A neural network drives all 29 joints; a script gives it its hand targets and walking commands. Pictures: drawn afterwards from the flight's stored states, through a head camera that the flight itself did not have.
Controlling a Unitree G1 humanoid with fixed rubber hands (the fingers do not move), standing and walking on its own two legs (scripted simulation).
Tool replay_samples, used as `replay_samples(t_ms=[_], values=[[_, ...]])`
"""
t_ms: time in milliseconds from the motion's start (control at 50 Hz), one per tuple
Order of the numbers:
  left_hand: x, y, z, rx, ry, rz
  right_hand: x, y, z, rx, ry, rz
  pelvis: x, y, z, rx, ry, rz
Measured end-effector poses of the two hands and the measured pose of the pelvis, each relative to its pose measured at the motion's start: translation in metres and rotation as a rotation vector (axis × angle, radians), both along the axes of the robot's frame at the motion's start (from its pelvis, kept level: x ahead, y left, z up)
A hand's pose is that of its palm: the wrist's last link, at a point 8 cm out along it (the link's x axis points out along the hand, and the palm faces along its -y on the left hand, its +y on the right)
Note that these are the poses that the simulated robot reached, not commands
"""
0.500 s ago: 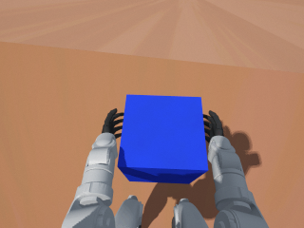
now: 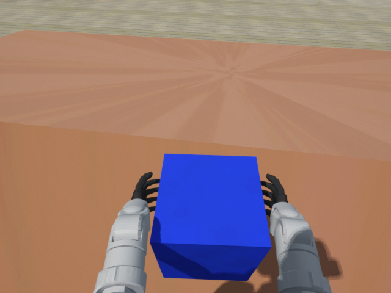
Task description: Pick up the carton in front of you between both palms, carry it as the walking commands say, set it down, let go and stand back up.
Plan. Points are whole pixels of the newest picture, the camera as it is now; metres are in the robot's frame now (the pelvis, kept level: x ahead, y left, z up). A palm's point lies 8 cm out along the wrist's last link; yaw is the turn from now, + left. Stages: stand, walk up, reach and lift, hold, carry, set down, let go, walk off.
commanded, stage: reach and lift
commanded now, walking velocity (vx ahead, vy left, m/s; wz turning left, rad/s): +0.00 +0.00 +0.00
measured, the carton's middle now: (207, 220) +0.30 +0.00 -0.04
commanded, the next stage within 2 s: hold in 0.94 s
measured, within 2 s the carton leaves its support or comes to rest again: neither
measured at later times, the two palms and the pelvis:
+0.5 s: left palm (139, 202) +0.29 +0.15 +0.03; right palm (279, 205) +0.29 -0.15 +0.04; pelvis -0.01 +0.00 +0.01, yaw +0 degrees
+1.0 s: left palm (138, 199) +0.29 +0.15 +0.05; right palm (280, 202) +0.29 -0.15 +0.05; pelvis +0.01 +0.00 +0.01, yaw +0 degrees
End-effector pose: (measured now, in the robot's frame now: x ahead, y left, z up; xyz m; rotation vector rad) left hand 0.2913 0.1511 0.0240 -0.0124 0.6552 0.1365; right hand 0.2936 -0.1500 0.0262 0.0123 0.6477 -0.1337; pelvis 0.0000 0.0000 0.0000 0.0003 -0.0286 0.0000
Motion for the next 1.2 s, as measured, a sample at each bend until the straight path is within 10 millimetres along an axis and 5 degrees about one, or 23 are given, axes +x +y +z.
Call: replay_samples(t_ms=[280, 800, 1200], values=[[-0.004, 0.001, 0.004, 0.002, 0.022, -0.005, -0.004, 0.001, 0.004, -0.002, 0.022, 0.003, -0.015, 0.002, 0.002, 0.0, -0.057, 0.001], [0.004, 0.001, 0.017, 0.032, 0.021, -0.025, 0.004, 0.001, 0.016, -0.033, 0.021, 0.03, 0.008, 0.0, 0.009, 0.001, -0.07, 0.004], [-0.01, -0.001, 0.033, 0.028, 0.008, -0.025, -0.01, -0.001, 0.033, -0.027, 0.008, 0.022, 0.001, 0.0, 0.01, 0.0, -0.114, 0.003]])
